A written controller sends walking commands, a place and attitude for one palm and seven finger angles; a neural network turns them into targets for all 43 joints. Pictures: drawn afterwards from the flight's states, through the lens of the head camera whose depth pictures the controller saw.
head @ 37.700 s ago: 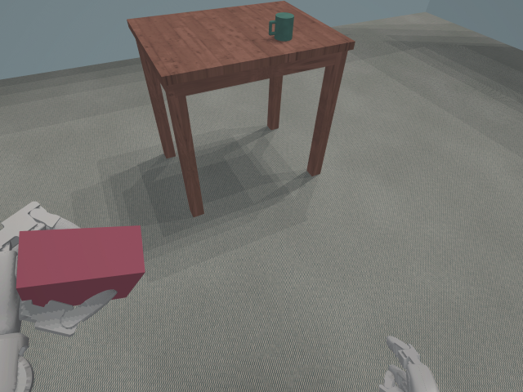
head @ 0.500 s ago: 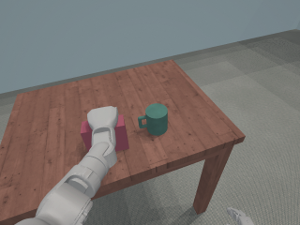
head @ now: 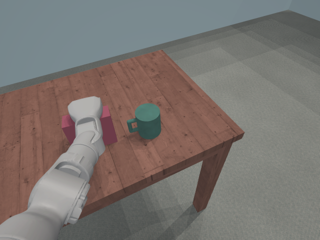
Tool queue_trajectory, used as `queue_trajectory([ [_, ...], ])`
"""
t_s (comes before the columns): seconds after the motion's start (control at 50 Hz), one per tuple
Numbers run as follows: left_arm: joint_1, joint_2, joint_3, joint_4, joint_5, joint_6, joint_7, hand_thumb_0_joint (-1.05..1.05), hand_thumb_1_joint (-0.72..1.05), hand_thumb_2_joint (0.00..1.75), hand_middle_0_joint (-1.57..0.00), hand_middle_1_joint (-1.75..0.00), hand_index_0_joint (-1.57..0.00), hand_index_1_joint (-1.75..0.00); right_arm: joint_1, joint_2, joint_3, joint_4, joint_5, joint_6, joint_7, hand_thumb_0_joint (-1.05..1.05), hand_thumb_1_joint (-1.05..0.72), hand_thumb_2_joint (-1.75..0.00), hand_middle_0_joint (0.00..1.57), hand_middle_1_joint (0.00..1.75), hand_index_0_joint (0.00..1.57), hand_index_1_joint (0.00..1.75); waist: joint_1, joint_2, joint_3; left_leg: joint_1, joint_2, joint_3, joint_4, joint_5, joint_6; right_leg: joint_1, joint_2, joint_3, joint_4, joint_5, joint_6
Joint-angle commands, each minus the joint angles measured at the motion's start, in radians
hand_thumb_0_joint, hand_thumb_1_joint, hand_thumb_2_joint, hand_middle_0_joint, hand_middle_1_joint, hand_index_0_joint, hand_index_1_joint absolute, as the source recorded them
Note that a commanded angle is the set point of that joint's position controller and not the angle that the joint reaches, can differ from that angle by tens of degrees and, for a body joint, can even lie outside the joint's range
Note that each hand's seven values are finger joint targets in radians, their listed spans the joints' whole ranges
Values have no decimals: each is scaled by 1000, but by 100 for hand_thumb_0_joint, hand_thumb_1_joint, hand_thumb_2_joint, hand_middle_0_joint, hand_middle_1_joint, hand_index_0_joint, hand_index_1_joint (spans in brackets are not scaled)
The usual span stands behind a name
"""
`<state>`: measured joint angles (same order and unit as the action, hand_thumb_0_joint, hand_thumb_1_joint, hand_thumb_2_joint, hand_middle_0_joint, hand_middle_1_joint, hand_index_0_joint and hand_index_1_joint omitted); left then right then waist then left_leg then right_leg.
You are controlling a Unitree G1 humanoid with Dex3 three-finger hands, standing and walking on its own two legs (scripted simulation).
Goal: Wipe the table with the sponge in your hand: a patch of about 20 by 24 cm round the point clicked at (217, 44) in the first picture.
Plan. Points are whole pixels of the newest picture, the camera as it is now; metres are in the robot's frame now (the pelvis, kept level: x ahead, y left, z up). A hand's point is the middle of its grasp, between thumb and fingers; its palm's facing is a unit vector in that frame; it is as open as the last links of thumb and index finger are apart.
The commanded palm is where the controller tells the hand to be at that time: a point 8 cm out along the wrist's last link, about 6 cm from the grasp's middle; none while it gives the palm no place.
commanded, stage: wipe forward along the third lane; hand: left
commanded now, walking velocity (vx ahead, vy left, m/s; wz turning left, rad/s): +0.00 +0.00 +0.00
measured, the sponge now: (93, 133) +0.42 +0.20 +0.02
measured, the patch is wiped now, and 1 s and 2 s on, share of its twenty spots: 1.00 1.00 1.00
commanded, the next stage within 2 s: wipe back along the third lane in 0.66 s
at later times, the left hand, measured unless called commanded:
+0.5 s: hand (87, 112) +0.47 +0.22 +0.06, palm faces -0.10 +0.00 -1.00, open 9.6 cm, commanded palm +0.47 +0.23 +0.10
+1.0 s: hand (82, 107) +0.50 +0.25 +0.06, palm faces -0.04 -0.01 -1.00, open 9.6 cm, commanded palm +0.46 +0.23 +0.09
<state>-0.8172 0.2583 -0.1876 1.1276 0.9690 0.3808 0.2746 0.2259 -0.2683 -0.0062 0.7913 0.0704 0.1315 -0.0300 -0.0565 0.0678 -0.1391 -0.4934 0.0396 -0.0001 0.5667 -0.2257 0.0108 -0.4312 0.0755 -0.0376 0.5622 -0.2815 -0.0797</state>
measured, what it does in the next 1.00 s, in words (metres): shifts its weight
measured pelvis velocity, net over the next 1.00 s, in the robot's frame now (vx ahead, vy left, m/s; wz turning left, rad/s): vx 0.02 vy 0.06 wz -0.04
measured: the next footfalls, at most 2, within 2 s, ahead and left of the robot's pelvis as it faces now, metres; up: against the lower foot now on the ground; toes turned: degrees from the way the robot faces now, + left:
none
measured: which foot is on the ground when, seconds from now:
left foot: down 0.00-1.00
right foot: down 0.00-1.00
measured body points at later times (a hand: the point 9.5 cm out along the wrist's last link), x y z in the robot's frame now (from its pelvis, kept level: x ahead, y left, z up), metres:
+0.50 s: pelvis +0.00 +0.02 +0.00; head +0.05 +0.01 +0.44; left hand +0.47 +0.22 +0.11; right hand +0.07 -0.25 -0.14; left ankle +0.03 +0.14 -0.73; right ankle +0.00 -0.07 -0.73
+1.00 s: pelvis +0.02 +0.06 +0.00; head +0.07 +0.06 +0.44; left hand +0.50 +0.24 +0.11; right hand +0.02 -0.21 -0.14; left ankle +0.03 +0.14 -0.73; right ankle +0.00 -0.07 -0.73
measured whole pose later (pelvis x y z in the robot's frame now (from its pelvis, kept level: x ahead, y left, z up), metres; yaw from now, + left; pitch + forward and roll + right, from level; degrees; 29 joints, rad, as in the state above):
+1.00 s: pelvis +0.02 +0.06 +0.00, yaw -3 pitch +15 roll -2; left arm -0.97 0.33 -0.14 1.26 1.00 0.36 0.35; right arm 0.34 -0.25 -0.03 0.81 0.05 0.11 0.03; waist -0.11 0.06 -0.17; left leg -0.62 0.02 0.05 0.63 -0.28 0.05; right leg -0.53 0.05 0.01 0.54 -0.28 -0.01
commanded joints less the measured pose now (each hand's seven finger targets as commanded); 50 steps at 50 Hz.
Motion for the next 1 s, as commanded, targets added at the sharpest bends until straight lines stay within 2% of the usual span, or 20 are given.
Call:
queue_trajectory([
  [0.0,-381,240,35,-76,37,9,38,0,10,130,-120,-160,-120,-160,-65,-115,-32,-125,-3,-38,-1,0,-90,-90,20,30,20,30,-17,-139,-194,55,-46,25,-21,41,51,104,-61,84,-113,234,59],
  [0.08,-391,262,54,-77,34,6,35,0,10,130,-120,-160,-120,-160,-54,-113,-34,-133,-4,-37,2,0,-90,-90,20,30,20,30,-16,-137,-246,50,-46,29,-12,64,53,139,-64,88,-106,283,61],
  [0.12,-360,262,52,-52,43,7,37,0,10,130,-120,-160,-120,-160,-48,-118,-34,-131,-7,-34,4,0,-90,-90,20,30,20,30,-15,-134,-231,49,-48,32,-8,68,52,125,-62,84,-102,291,60],
  [0.18,-432,252,41,-63,40,5,36,0,10,130,-120,-160,-120,-160,-46,-115,-33,-131,-6,-36,3,0,-90,-90,20,30,20,30,-33,-135,-229,54,-44,27,-12,56,53,99,-58,74,-106,262,63],
  [0.22,-443,318,76,-35,56,5,45,0,10,130,-120,-160,-120,-160,-28,-125,-33,-118,-10,-38,0,0,-90,-90,20,30,20,30,-36,-134,-239,42,-44,29,-4,49,53,96,-59,81,-100,249,63],
  [0.26,-470,287,48,-29,61,8,46,0,10,130,-120,-160,-120,-160,-23,-123,-31,-118,-11,-40,2,0,-90,-90,20,30,20,30,-48,-121,-235,40,-45,31,-2,48,52,81,-59,73,-98,254,63],
  [0.32,-498,322,69,-7,66,11,48,0,10,130,-120,-160,-120,-160,-8,-127,-33,-109,-13,-43,1,0,-90,-90,20,30,20,30,-53,-114,-261,45,-42,29,6,64,53,81,-57,72,-89,271,63],
  [0.42,-562,304,48,19,68,13,41,0,10,130,-120,-160,-120,-160,17,-128,-34,-103,-14,-50,5,0,-90,-90,20,30,20,30,-75,-87,-267,51,-38,23,9,61,53,48,-49,58,-86,254,63],
  [0.48,-611,332,67,33,71,8,41,0,10,130,-120,-160,-120,-160,40,-129,-37,-94,-16,-58,4,0,-90,-90,20,30,20,30,-86,-83,-297,47,-34,16,15,85,55,49,-47,54,-74,279,62],
  [0.52,-592,337,70,56,82,5,44,0,10,130,-120,-160,-120,-160,59,-132,-38,-88,-20,-60,9,0,-90,-90,20,30,20,30,-80,-56,-308,49,-35,19,24,97,52,41,-43,49,-64,288,58],
  [0.58,-620,345,78,70,77,4,42,0,10,130,-120,-160,-120,-160,76,-134,-41,-85,-22,-63,13,0,-90,-90,20,30,20,30,-88,-74,-319,38,-33,13,24,107,53,45,-38,45,-62,304,59],
  [0.62,-636,396,103,101,91,4,47,0,10,130,-120,-160,-120,-160,96,-145,-42,-73,-24,-68,14,0,-90,-90,20,30,20,30,-95,-81,-305,27,-28,11,28,95,53,23,-36,42,-61,278,60],
  [0.68,-670,356,80,103,92,2,46,0,10,130,-120,-160,-120,-160,111,-140,-47,-69,-26,-75,22,0,-90,-90,20,30,20,30,-101,-38,-323,46,-26,6,31,127,53,0,-29,33,-52,291,53],
  [0.72,-656,401,105,131,99,3,47,0,10,130,-120,-160,-120,-160,129,-149,-49,-62,-29,-75,25,0,-90,-90,20,30,20,30,-100,-55,-326,43,-22,6,35,121,52,-4,-26,32,-55,276,55],
  [0.74,-652,399,104,131,99,1,47,0,10,130,-120,-160,-120,-160,136,-149,-49,-65,-30,-77,27,0,-90,-90,20,30,20,30,-95,-50,-341,38,-24,7,37,129,53,7,-25,33,-51,288,54],
  [0.78,-591,335,91,109,86,-13,40,0,10,130,-120,-160,-120,-160,134,-139,-58,-74,-32,-79,35,0,-90,-90,20,30,20,30,-72,-32,-391,74,-21,5,40,189,50,29,-23,27,-41,339,47],
  [0.82,-481,311,98,123,79,-20,39,0,10,130,-120,-160,-120,-160,135,-139,-62,-78,-34,-71,45,0,-90,-90,20,30,20,30,-43,-42,-393,93,-18,4,43,222,45,33,-17,18,-37,353,42],
  [0.88,-455,205,56,72,44,-29,46,0,10,130,-120,-160,-120,-160,106,-125,-67,-89,-30,-67,53,0,-90,-90,20,30,20,30,-37,-36,-363,128,-11,2,26,238,44,14,-12,6,-49,333,37],
  [0.9,-415,218,70,84,41,-23,55,0,10,130,-120,-160,-120,-160,102,-130,-68,-83,-29,-61,57,0,-90,-90,20,30,20,30,-26,-46,-343,133,-9,1,24,235,43,11,-12,5,-52,319,37],
  [0.98,-401,94,5,62,8,11,72,0,10,130,-120,-160,-120,-160,50,-117,-66,-86,-20,-51,66,0,-90,-90,20,30,20,30,-21,-53,-288,168,-1,-14,-10,222,36,-25,-7,-16,-67,245,30],
])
